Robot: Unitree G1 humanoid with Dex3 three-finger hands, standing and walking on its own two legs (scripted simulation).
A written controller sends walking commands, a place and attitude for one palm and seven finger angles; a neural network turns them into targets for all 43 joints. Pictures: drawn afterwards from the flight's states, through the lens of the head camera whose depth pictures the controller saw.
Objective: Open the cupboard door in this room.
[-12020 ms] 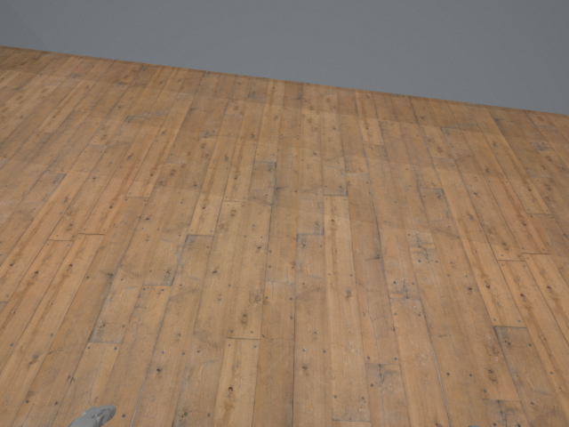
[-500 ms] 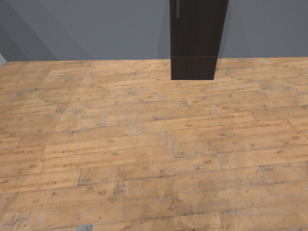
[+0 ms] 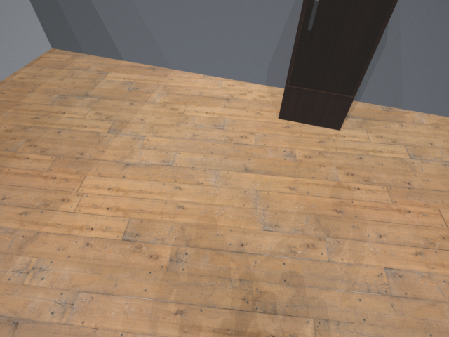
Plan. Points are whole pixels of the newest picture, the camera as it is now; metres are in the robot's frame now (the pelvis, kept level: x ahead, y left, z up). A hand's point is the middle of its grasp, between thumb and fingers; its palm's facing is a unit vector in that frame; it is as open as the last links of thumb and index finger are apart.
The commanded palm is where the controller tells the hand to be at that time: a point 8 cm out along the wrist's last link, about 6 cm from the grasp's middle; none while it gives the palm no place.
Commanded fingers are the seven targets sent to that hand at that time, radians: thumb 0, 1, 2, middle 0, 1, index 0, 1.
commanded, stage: turn or walk to find it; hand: left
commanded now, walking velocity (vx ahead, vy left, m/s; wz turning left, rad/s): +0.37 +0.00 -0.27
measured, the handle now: (313, 13) +1.59 -0.30 -0.04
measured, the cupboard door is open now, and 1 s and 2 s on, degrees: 0 0 0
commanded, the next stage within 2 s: stand and wait in 0.92 s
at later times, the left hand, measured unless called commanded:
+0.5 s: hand (174, 318) +0.18 +0.13 -0.16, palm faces -0.06 -0.97 -0.23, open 7.4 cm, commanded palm none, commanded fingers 0.00 0.90 0.90 -0.20 -0.30 -0.20 -0.30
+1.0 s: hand (181, 270) +0.29 +0.14 -0.19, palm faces -0.09 -0.99 -0.14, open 7.4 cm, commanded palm none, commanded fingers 0.00 0.90 0.90 -0.20 -0.30 -0.20 -0.30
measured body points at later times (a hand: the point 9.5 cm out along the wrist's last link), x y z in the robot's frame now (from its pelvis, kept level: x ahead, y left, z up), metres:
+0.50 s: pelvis +0.10 -0.06 -0.01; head +0.12 -0.08 +0.44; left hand +0.19 +0.18 -0.15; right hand +0.01 -0.28 -0.18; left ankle +0.00 +0.10 -0.67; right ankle +0.13 -0.16 -0.73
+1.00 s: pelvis +0.31 -0.04 -0.01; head +0.34 -0.03 +0.44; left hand +0.30 +0.19 -0.17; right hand +0.38 -0.28 -0.15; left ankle +0.38 +0.05 -0.73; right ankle +0.19 -0.15 -0.65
